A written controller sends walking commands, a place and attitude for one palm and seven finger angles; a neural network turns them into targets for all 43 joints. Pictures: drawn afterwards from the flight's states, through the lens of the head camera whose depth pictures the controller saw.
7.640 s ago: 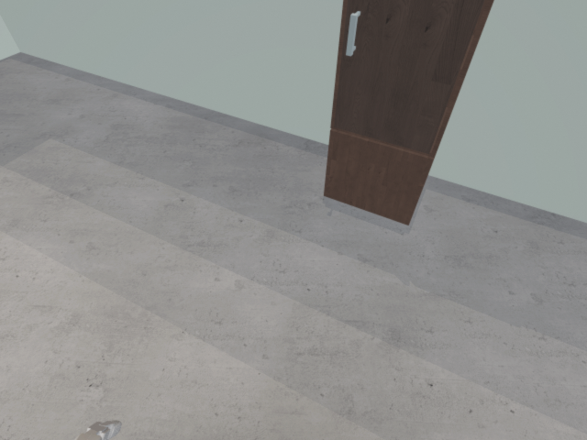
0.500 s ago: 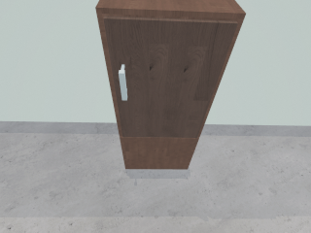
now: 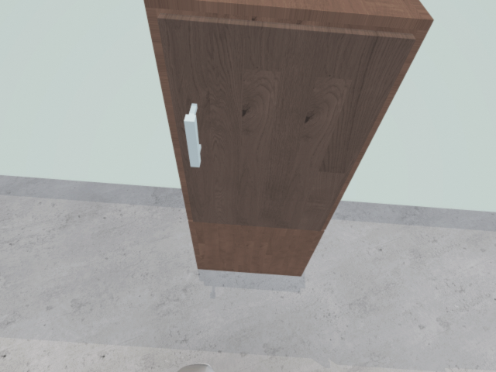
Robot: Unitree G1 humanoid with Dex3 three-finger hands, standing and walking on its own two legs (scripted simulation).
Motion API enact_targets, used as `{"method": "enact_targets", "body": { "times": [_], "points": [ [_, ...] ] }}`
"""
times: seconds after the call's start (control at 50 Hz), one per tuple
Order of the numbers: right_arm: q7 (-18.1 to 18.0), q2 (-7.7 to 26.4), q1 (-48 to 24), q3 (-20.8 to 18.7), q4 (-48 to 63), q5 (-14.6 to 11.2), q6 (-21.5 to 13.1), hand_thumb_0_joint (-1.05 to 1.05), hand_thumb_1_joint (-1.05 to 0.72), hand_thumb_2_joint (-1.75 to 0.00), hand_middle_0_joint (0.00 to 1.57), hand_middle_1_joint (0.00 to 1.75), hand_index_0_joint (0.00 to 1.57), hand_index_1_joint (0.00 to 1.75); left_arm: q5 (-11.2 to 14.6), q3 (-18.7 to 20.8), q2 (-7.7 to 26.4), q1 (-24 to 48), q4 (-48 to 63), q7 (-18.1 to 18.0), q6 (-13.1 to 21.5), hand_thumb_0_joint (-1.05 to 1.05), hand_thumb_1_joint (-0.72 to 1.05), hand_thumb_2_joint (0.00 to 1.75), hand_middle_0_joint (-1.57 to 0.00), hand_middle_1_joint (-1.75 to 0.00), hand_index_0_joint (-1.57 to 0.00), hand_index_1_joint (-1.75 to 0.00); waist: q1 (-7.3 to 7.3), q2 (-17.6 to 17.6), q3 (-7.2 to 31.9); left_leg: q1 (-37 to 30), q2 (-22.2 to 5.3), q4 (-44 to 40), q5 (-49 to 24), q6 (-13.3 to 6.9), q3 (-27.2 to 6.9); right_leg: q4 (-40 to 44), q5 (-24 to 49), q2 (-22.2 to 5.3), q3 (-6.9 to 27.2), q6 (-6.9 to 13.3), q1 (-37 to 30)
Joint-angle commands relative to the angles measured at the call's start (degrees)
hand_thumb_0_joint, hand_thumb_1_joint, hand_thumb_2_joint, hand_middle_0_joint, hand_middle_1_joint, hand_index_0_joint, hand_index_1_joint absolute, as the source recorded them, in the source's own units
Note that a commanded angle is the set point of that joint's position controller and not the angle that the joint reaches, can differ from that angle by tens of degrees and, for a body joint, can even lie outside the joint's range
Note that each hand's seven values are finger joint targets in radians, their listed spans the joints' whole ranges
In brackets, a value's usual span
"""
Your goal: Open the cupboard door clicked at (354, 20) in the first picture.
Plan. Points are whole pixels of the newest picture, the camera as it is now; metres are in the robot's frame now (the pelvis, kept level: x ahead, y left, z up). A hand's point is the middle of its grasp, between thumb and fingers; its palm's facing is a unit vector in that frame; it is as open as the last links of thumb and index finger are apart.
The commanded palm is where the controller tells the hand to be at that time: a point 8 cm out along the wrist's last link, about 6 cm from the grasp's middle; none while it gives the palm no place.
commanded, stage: come to a stop and stand still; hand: left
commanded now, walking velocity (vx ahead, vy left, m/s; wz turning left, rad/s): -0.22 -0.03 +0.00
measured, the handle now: (194, 136) +0.52 +0.16 +0.05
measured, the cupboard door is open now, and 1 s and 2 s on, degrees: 0 0 0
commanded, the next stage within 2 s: look again from close up in 1.90 s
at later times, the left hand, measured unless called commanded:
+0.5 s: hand out of the picture +0.05 +0.14 -0.16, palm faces +0.00 -0.96 -0.28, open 7.4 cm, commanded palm none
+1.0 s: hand out of the picture +0.00 +0.10 -0.16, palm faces +0.02 -0.98 -0.21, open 7.4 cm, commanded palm none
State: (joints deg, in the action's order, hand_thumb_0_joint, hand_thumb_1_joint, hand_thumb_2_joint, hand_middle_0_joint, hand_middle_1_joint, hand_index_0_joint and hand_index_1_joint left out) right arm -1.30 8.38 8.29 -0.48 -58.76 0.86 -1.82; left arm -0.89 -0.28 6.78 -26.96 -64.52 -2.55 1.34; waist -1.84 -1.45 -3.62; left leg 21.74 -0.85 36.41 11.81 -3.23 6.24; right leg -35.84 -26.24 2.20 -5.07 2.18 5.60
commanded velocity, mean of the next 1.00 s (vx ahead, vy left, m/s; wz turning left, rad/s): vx -0.03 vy -0.01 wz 0.00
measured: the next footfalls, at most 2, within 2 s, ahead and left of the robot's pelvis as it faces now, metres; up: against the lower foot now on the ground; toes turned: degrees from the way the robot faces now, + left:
right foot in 0.34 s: +0.03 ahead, -0.18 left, +0.00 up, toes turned -2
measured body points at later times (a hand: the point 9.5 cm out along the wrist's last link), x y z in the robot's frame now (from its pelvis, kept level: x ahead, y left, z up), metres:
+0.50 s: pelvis -0.03 -0.05 -0.01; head -0.05 -0.07 +0.44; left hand +0.05 +0.19 -0.14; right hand +0.03 -0.29 -0.16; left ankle +0.04 +0.08 -0.72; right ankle -0.01 -0.18 -0.72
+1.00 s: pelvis -0.02 -0.08 +0.01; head -0.02 -0.09 +0.46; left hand +0.00 +0.15 -0.14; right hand -0.06 -0.29 -0.15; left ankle +0.04 +0.08 -0.72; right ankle -0.01 -0.18 -0.72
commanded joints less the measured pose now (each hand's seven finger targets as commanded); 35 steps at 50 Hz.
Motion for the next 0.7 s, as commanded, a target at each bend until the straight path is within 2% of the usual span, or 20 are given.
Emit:
{"method": "enact_targets", "body": {
  "times": [0.0, 0.04, 0.08, 0.16, 0.24, 0.26, 0.28, 0.3, 0.32, 0.34, 0.36, 0.38, 0.4, 0.44, 0.46, 0.48, 0.52, 0.54, 0.58, 0.68],
  "points": [
    [-1.6, 12.1, 13.2, -2.2, 0.5, -1.5, 0.0, 0.0, -0.9, -0.9, 0.2, 0.3, 0.2, 0.3, 0.5, 2.5, 8.6, 1.1, 6.8, -1.2, 0.2, 0.0, 0.9, 0.9, -0.2, -0.3, -0.2, -0.3, 4.88, 10.3, 10.8, -22.7, -23.3, -11.2, -66.9, -16.1, -19.1, -29.1, -10.1, -3.5, 8.1, -2.0, 17.4],
    [-1.8, 6.7, 5.6, -1.0, 1.9, -0.9, 0.2, 0.0, -0.9, -0.9, 0.2, 0.3, 0.2, 0.3, 0.0, 2.3, 5.3, 2.9, 5.9, -1.2, -1.4, 0.0, 0.9, 0.9, -0.2, -0.3, -0.2, -0.3, 1.85, 9.0, 0.7, -7.6, -19.0, -15.6, -48.0, -12.0, -14.6, -26.3, -5.4, -5.9, 7.4, -3.1, 16.8],
    [-1.5, 6.9, 2.6, -1.1, 3.2, -0.3, 0.5, 0.0, -0.9, -0.9, 0.2, 0.3, 0.2, 0.3, -0.2, 2.4, 3.7, 0.2, 5.3, -0.8, -2.8, 0.0, 0.9, 0.9, -0.2, -0.3, -0.2, -0.3, -0.13, 6.1, 1.7, -4.8, -16.5, -16.6, -41.2, -9.6, -11.3, -24.2, -0.6, -5.7, 5.8, -3.8, 14.6],
    [-0.8, 8.7, 1.7, -3.0, 5.2, 0.4, 1.4, 0.0, -0.9, -0.9, 0.2, 0.3, 0.2, 0.3, -0.6, 3.0, 3.4, 1.1, 7.2, -0.3, -3.7, 0.0, 0.9, 0.9, -0.2, -0.3, -0.2, -0.3, -0.11, 7.2, 5.7, -5.0, -15.2, -16.8, -28.7, -8.6, -9.3, -20.1, 2.3, -5.0, 3.1, -4.2, 14.2],
    [0.0, 9.2, 1.1, -3.9, 6.3, 0.9, 2.4, 0.0, -0.9, -0.9, 0.2, 0.3, 0.2, 0.3, -0.8, 3.2, 3.8, 4.3, 9.9, 0.2, -3.0, 0.0, 0.9, 0.9, -0.2, -0.3, -0.2, -0.3, 0.55, 10.4, 4.9, -1.5, -14.0, -16.5, -9.8, -7.2, -10.9, -10.1, 3.2, -4.3, 1.2, -3.7, 10.8],
    [-0.2, 13.3, -1.4, -4.9, 7.4, -0.6, 1.1, 0.0, -0.9, -0.9, 0.2, 0.3, 0.2, 0.3, -0.3, 2.4, 7.4, 2.3, 8.4, -0.9, -1.6, 0.0, 0.9, 0.9, -0.2, -0.3, -0.2, -0.3, -1.44, -1.2, 10.9, -8.5, -13.7, -4.4, -19.6, -2.8, -9.2, 3.8, 8.5, -7.2, 6.7, -2.7, 10.4],
    [1.2, 8.4, 1.3, -4.1, 10.4, -0.5, 1.8, 0.0, -0.9, -0.9, 0.2, 0.3, 0.2, 0.3, -1.0, 3.2, 10.4, 6.5, 13.5, -0.7, -1.3, 0.0, 0.9, 0.9, -0.2, -0.3, -0.2, -0.3, 0.49, -8.6, 10.5, -1.3, -5.6, -0.1, 2.8, 0.3, -5.0, 10.7, 5.4, -10.3, 13.5, -0.6, 10.2],
    [1.6, 5.9, 2.4, -3.4, 11.1, 0.1, 1.9, 0.0, -0.9, -0.9, 0.2, 0.3, 0.2, 0.3, -1.0, 4.3, 12.9, 9.0, 15.2, -0.5, -0.4, 0.0, 0.9, 0.9, -0.2, -0.3, -0.2, -0.3, 1.7, -7.0, 8.4, 0.6, -0.5, 5.5, 9.5, 2.5, -1.8, 11.6, 13.4, -16.8, 21.3, 3.4, 11.9],
    [1.9, 4.4, 3.0, -3.1, 10.6, 0.2, 2.1, 0.0, -0.9, -0.9, 0.2, 0.3, 0.2, 0.3, -0.9, 3.6, 14.5, 10.0, 15.3, -0.5, 0.0, 0.0, 0.9, 0.9, -0.2, -0.3, -0.2, -0.3, 2.35, -2.9, 8.1, -0.8, 0.2, 8.4, 13.0, 3.0, -2.5, 12.3, 16.9, -18.5, 20.8, 6.6, 13.4],
    [2.1, 3.5, 4.4, -3.0, 10.8, 0.6, 2.2, 0.0, -0.9, -0.9, 0.2, 0.3, 0.2, 0.3, -1.3, 3.3, 14.9, 11.7, 15.7, -0.3, 0.0, 0.0, 0.9, 0.9, -0.2, -0.3, -0.2, -0.3, 3.7, 6.4, 7.6, -5.0, 0.8, 5.3, 11.1, 3.1, -1.9, 9.6, 18.7, -16.5, 16.7, 6.3, 15.4],
    [2.3, 3.0, 7.0, -3.0, 10.4, 0.0, 2.1, 0.0, -0.9, -0.9, 0.2, 0.3, 0.2, 0.3, -1.3, 3.2, 15.3, 13.1, 15.7, 0.0, -0.6, 0.0, 0.9, 0.9, -0.2, -0.3, -0.2, -0.3, 5.35, 5.3, 9.0, -9.1, 2.0, -1.0, 8.2, 3.4, -0.8, 7.0, 9.0, -13.6, 11.8, 3.4, 18.6],
    [2.0, 5.5, 7.2, -3.2, 9.8, 0.0, 2.1, 0.0, -0.9, -0.9, 0.2, 0.3, 0.2, 0.3, -1.0, 3.1, 13.9, 14.0, 15.7, 0.1, -0.8, 0.0, 0.9, 0.9, -0.2, -0.3, -0.2, -0.3, 5.09, -0.4, 6.3, -10.2, -0.5, -1.2, 6.6, 2.8, -3.6, 5.5, 1.2, -9.7, 10.2, 1.2, 23.0],
    [1.8, 7.9, 8.3, -3.5, 9.9, 0.2, 2.1, 0.0, -0.9, -0.9, 0.2, 0.3, 0.2, 0.3, -0.9, 3.0, 12.2, 15.5, 16.1, 0.0, -1.4, 0.0, 0.9, 0.9, -0.2, -0.3, -0.2, -0.3, 5.22, -2.8, 2.4, -6.2, -3.8, -4.1, 8.4, 1.4, -8.5, 4.4, -5.1, -6.8, 7.7, 0.0, 24.6],
    [1.6, 8.8, 7.4, -3.4, 10.0, 0.8, 2.0, 0.0, -0.9, -0.9, 0.2, 0.3, 0.2, 0.3, -0.8, 2.6, 11.0, 14.6, 15.8, 0.1, -2.0, 0.0, 0.9, 0.9, -0.2, -0.3, -0.2, -0.3, 3.5, 3.7, -5.4, 4.4, -6.4, -13.9, 17.2, -0.5, -13.9, 2.9, -6.1, -4.1, 5.0, -1.3, 20.6],
    [1.5, 9.3, 6.1, -3.2, 10.1, 0.8, 2.0, 0.0, -0.9, -0.9, 0.2, 0.3, 0.2, 0.3, -0.7, 2.6, 11.0, 12.3, 15.2, 0.2, -1.9, 0.0, 0.9, 0.9, -0.2, -0.3, -0.2, -0.3, 2.07, 3.8, -6.2, 7.5, -6.1, -15.0, 20.2, -0.5, -14.4, 4.0, -4.8, -4.2, 5.5, -1.2, 18.1],
    [1.5, 9.1, 5.5, -3.0, 10.3, 0.7, 2.2, 0.0, -0.9, -0.9, 0.2, 0.3, 0.2, 0.3, -0.7, 2.6, 11.5, 10.7, 14.6, 0.3, -1.7, 0.0, 0.9, 0.9, -0.2, -0.3, -0.2, -0.3, 1.38, 0.9, -6.7, 8.2, -4.4, -13.4, 21.1, 0.3, -12.3, 6.6, -6.3, -5.2, 7.6, -0.6, 17.7],
    [1.5, 7.8, 7.9, -2.6, 9.8, 0.6, 2.6, 0.0, -0.9, -0.9, 0.2, 0.3, 0.2, 0.3, -0.5, 2.8, 12.9, 10.7, 14.3, 0.5, -1.4, 0.0, 0.9, 0.9, -0.2, -0.3, -0.2, -0.3, 2.25, -5.8, -5.6, 2.8, -0.9, -6.1, 15.5, 1.9, -6.6, 13.8, -15.2, -9.3, 13.3, 1.4, 22.6],
    [1.4, 6.5, 10.0, -2.4, 8.8, 0.7, 2.6, 0.0, -0.9, -0.9, 0.2, 0.3, 0.2, 0.3, -0.4, 2.8, 13.0, 11.6, 14.3, 0.5, -1.3, 0.0, 0.9, 0.9, -0.2, -0.3, -0.2, -0.3, 3.07, -6.7, -4.0, -1.7, -0.8, -4.3, 12.1, 2.2, -5.2, 16.0, -16.4, -10.8, 13.7, 2.0, 24.4],
    [1.4, 6.1, 13.4, -2.0, 7.2, 0.8, 2.4, 0.0, -0.9, -0.9, 0.2, 0.3, 0.2, 0.3, -0.3, 2.9, 13.1, 13.5, 14.9, 0.6, -1.4, 0.0, 0.9, 0.9, -0.2, -0.3, -0.2, -0.3, 4.28, -4.2, -1.9, -5.5, -0.3, -2.8, 9.4, 2.4, -4.9, 15.4, -14.4, -10.8, 12.9, 2.0, 25.9],
    [1.1, 6.6, 14.0, -1.4, 5.5, 0.8, 1.6, 0.0, -0.9, -0.9, 0.2, 0.3, 0.2, 0.3, 0.0, 2.8, 11.9, 11.9, 13.5, 0.9, -1.1, 0.0, 0.9, 0.9, -0.2, -0.3, -0.2, -0.3, 2.78, -0.5, -0.7, -1.3, -1.8, -9.5, 11.3, 1.9, -8.4, 12.7, -8.8, -8.2, 10.6, 1.1, 18.4]
  ]
}}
